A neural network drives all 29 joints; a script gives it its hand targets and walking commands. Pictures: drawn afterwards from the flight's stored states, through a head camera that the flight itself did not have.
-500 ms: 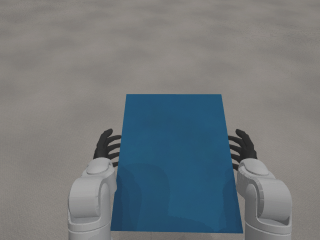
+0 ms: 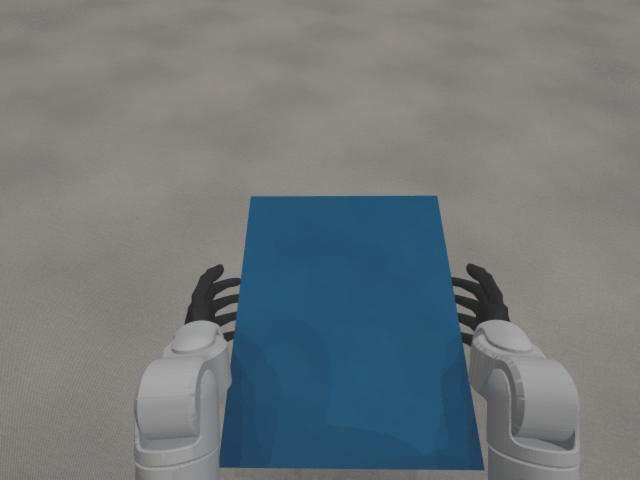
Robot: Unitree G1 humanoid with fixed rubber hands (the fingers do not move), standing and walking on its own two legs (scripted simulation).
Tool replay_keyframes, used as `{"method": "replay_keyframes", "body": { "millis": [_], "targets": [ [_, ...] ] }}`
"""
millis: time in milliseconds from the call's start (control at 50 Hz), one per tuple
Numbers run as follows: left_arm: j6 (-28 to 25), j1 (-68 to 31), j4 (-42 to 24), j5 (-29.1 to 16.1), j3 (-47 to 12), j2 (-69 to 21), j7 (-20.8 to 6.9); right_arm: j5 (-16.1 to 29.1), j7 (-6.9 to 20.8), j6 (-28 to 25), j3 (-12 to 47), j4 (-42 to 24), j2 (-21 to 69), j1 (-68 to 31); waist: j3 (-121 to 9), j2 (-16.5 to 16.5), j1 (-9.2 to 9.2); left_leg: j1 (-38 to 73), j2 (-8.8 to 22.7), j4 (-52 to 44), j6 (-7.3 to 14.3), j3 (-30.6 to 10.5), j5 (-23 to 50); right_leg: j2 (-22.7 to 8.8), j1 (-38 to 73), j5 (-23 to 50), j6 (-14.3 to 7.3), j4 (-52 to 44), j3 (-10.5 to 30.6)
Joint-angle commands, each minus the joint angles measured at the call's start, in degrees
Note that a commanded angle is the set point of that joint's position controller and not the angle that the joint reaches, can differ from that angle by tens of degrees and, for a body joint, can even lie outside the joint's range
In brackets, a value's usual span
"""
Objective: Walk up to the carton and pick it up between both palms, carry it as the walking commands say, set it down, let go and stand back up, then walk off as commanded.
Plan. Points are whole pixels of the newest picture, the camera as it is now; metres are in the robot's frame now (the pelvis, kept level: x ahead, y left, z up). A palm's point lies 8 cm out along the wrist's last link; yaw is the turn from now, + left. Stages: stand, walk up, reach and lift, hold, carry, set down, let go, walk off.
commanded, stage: carry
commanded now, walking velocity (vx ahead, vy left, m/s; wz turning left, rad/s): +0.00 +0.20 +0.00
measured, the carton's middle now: (343, 335) +0.30 +0.01 +0.01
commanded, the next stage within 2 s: none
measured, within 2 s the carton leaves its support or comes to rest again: neither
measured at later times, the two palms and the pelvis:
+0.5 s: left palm (47, 345) +0.22 +0.31 +0.10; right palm (351, 366) +0.22 +0.01 +0.11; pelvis -0.04 +0.17 -0.01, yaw +0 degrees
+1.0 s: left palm out of the picture +0.18 +0.46 +0.11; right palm (192, 412) +0.17 +0.15 +0.11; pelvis -0.09 +0.31 +0.01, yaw -1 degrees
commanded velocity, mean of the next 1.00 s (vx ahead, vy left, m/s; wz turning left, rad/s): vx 0.00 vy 0.20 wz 0.00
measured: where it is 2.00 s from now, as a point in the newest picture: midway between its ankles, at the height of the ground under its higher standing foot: outside the picture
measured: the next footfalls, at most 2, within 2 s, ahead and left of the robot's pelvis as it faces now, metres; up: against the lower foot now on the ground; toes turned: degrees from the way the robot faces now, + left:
right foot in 0.18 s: +0.00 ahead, -0.04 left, +0.00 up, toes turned -10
left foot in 0.48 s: +0.01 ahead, +0.31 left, +0.00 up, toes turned +6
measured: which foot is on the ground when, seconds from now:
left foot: down 0.00-0.20, up 0.22-0.46, down 0.48-0.80, up 0.82-1.00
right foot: up 0.00-0.16, down 0.18-0.50, up 0.52-0.78, down 0.80-1.00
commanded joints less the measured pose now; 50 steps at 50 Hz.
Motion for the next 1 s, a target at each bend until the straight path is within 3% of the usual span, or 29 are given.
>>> {"method": "replay_keyframes", "body": {
  "millis": [0,80,140,160,180,200,220,260,300,340,400,440,460,480,500,520,560,580,700,740,760,780,800,820,840,860,880,920,980],
  "targets": [
    [-2.08,-27.40,-7.65,-25.74,-41.49,-59.43,-16.27,21.68,15.26,-1.99,34.06,-6.31,57.46,-20.84,-19.12,10.60,-1.55,15.06,11.37,-9.81,8.00,-8.60,22.53,2.29,-1.07,1.50,-1.43,2.47,-1.26],
    [-1.27,-23.31,-5.15,-24.22,-39.19,-56.27,-15.68,20.81,14.42,-1.23,34.48,-5.48,55.06,-17.98,-20.07,9.90,-1.70,16.66,12.81,-12.03,7.76,-12.44,22.10,3.26,4.17,0.36,-3.40,-14.19,-2.24],
    [-0.67,-21.34,-3.06,-22.56,-37.07,-54.96,-15.51,20.76,13.99,-0.40,35.23,-4.97,53.49,-17.15,-20.48,6.22,-0.73,11.51,11.20,-11.19,4.09,-10.08,17.35,2.47,16.88,12.61,-4.79,-33.81,-3.83],
    [-0.59,-21.44,-2.68,-22.16,-36.45,-54.60,-15.52,20.83,13.92,-0.28,35.42,-4.97,53.15,-17.88,-19.91,2.86,-0.15,3.44,9.52,-8.53,0.35,-8.46,13.60,-1.74,25.84,17.43,-5.99,-38.86,-0.22],
    [-0.59,-20.65,-1.09,-21.50,-35.41,-53.93,-15.62,20.89,13.82,-0.07,35.62,-4.84,52.56,-18.73,-18.25,-3.70,0.51,-8.38,5.12,-3.04,-6.38,-4.78,7.86,-10.74,33.88,16.34,-9.46,-41.86,10.88],
    [-1.16,-20.56,1.38,-20.64,-34.07,-54.86,-15.57,21.78,13.93,0.37,36.57,-7.27,51.06,-23.26,-13.45,-15.78,1.24,-13.65,1.19,12.92,-7.52,-3.64,-10.18,-24.27,25.24,28.05,-17.65,-43.47,24.13],
    [-1.11,-21.64,-0.57,-21.44,-34.82,-55.44,-15.49,22.56,14.00,0.47,36.39,-7.40,52.44,-24.75,-11.33,-9.41,1.11,-15.94,1.79,22.93,-7.62,-7.75,-13.05,-25.60,22.18,30.88,-19.37,-44.75,23.05],
    [-1.30,-22.34,-0.72,-21.44,-34.46,-56.08,-15.56,23.32,14.23,0.21,37.44,-6.48,54.33,-25.24,-9.84,-2.23,0.35,-14.21,2.64,30.46,-7.31,-11.08,-7.46,-19.86,18.23,28.50,-15.51,-43.57,12.55],
    [-1.73,-22.52,-1.87,-21.39,-34.52,-56.24,-15.36,23.49,14.46,-0.04,37.79,-6.74,55.01,-23.75,-10.61,-4.39,-0.50,-12.04,2.35,24.65,-6.90,-7.14,-2.65,-14.25,20.37,38.69,-10.80,-38.68,4.43],
    [-1.76,-21.57,-2.69,-21.33,-34.51,-55.35,-15.09,23.68,14.23,0.05,38.15,-7.61,54.91,-23.30,-12.69,-8.46,-0.52,-6.83,1.45,16.86,-5.83,-2.95,-3.81,-12.42,21.24,46.50,-8.69,-35.54,1.96],
    [-1.65,-19.69,-3.85,-20.79,-34.64,-53.75,-14.70,24.14,14.25,0.35,38.20,-7.78,54.43,-22.15,-13.71,-12.68,0.13,-2.63,-0.20,6.32,-5.58,1.49,-8.71,-12.96,22.12,44.88,-7.71,-33.83,2.83],
    [-1.36,-19.13,-3.76,-20.52,-34.76,-53.25,-14.45,24.26,14.38,0.60,37.54,-6.74,54.41,-20.40,-15.54,-10.94,-0.69,3.99,-1.71,-5.58,-4.37,4.04,-2.54,-11.18,21.21,41.32,-4.85,-29.33,1.21],
    [-1.17,-18.51,-3.38,-20.19,-34.74,-53.15,-14.34,24.31,14.53,0.69,37.01,-6.05,54.22,-19.74,-17.92,-5.89,-0.76,10.80,-0.27,-10.12,-3.52,2.02,1.62,-8.82,18.22,37.24,-2.53,-24.30,-0.40],
    [-0.91,-18.06,-2.77,-19.97,-34.67,-52.80,-14.25,24.30,14.75,0.70,36.36,-5.08,53.84,-18.81,-19.38,2.11,-0.48,17.99,7.49,-10.18,-2.29,-6.38,19.58,-5.90,10.11,23.20,0.40,-17.84,-1.88],
    [-0.53,-21.20,-4.75,-21.32,-36.75,-53.78,-14.57,23.33,14.68,0.27,34.73,-4.24,53.62,-18.65,-16.16,19.19,-1.60,18.82,17.65,-11.95,2.46,-19.85,35.03,2.19,-3.29,-3.77,2.86,-8.83,-6.47],
    [-0.62,-22.31,-4.22,-22.08,-37.65,-55.32,-15.10,23.48,14.87,-0.02,34.76,-5.43,54.91,-19.97,-16.70,18.09,-1.70,18.60,17.65,-10.42,6.03,-19.15,38.63,2.24,-3.91,-8.80,0.98,0.31,-2.00],
    [-1.42,-25.59,-5.42,-24.04,-40.27,-58.62,-16.11,22.49,15.22,-1.23,35.07,-6.83,56.87,-22.53,-17.92,12.21,-1.43,14.25,13.81,-8.74,8.00,-10.83,29.97,1.89,-0.83,-3.27,-0.95,7.12,0.03],
    [-1.81,-26.72,-7.08,-25.04,-41.25,-59.75,-16.40,22.49,15.32,-1.63,35.11,-7.56,57.54,-22.70,-18.05,11.89,-1.52,13.60,12.71,-8.93,8.25,-9.09,26.16,2.09,-1.03,-0.53,-1.40,7.12,-0.40],
    [-1.23,-23.14,-5.56,-24.20,-39.22,-56.37,-15.91,20.74,14.15,-1.07,34.84,-5.59,55.39,-17.55,-20.21,10.24,-1.80,17.00,13.16,-11.49,8.02,-12.10,23.77,3.22,5.25,0.49,-3.65,-15.84,-2.35],
    [-0.74,-21.12,-3.81,-23.01,-37.69,-55.24,-15.80,20.56,13.78,-0.44,35.29,-5.19,54.08,-16.74,-20.57,7.87,-1.03,14.85,12.01,-10.75,5.96,-10.61,21.12,3.39,12.90,8.72,-4.47,-29.63,-4.10],
    [-0.59,-21.38,-3.40,-22.55,-37.10,-54.98,-15.81,20.55,13.66,-0.19,35.43,-4.83,53.54,-16.55,-20.30,5.29,-0.59,9.36,11.26,-8.92,3.47,-9.19,18.39,0.93,20.24,15.89,-5.18,-36.98,-2.49],
    [-0.47,-21.13,-2.62,-22.23,-36.34,-54.41,-15.83,20.58,13.57,-0.04,35.51,-4.73,53.17,-17.54,-18.83,0.99,-0.03,-0.44,9.18,-5.64,-0.68,-8.07,13.48,-4.64,28.73,18.56,-6.76,-39.72,3.49],
    [-0.73,-20.18,0.28,-21.24,-34.82,-54.24,-15.91,20.80,13.51,0.46,36.17,-5.58,51.78,-19.40,-16.03,-11.57,0.48,-10.83,3.24,4.52,-6.17,-4.23,-1.14,-18.17,29.94,26.17,-13.67,-40.97,20.29],
    [-0.88,-20.64,0.60,-20.98,-34.70,-54.95,-15.78,21.64,13.63,0.70,36.25,-7.10,51.26,-23.07,-12.63,-13.44,1.19,-14.76,1.36,17.90,-7.24,-4.62,-13.42,-26.32,23.78,31.37,-19.18,-44.51,25.41],
    [-0.87,-22.02,-1.13,-21.80,-35.26,-55.68,-15.78,22.81,13.79,0.69,36.84,-7.51,53.16,-24.81,-10.03,-7.52,0.77,-15.80,1.72,25.48,-7.40,-8.77,-13.53,-25.12,20.18,31.73,-19.39,-45.10,21.86],
    [-1.09,-22.14,-1.26,-21.59,-34.87,-56.08,-15.79,23.45,13.92,0.58,37.57,-7.25,54.18,-25.44,-9.40,-3.59,0.37,-14.92,2.62,29.35,-7.44,-10.67,-10.60,-22.08,18.43,30.33,-17.44,-44.21,16.05],
    [-1.36,-22.05,-1.11,-21.18,-34.50,-56.25,-15.75,23.47,14.05,0.37,38.12,-6.81,54.79,-25.01,-9.26,-2.81,0.01,-13.79,3.07,29.34,-7.47,-9.98,-6.64,-18.76,18.54,32.48,-14.62,-42.72,10.92],
    [-1.78,-22.07,-2.57,-21.33,-34.71,-56.29,-15.46,23.81,14.22,0.14,38.44,-7.50,55.45,-23.61,-11.07,-5.67,-0.83,-10.77,2.61,22.19,-7.19,-5.74,-2.87,-13.33,21.40,42.92,-10.08,-37.42,3.37],
    [-1.82,-20.38,-4.08,-21.05,-34.78,-54.74,-15.01,24.36,14.07,0.32,38.96,-8.42,55.16,-22.59,-13.48,-10.58,-0.27,-4.46,0.94,11.34,-6.34,-0.42,-6.69,-12.48,22.82,48.80,-8.48,-34.10,2.44]
  ]
}}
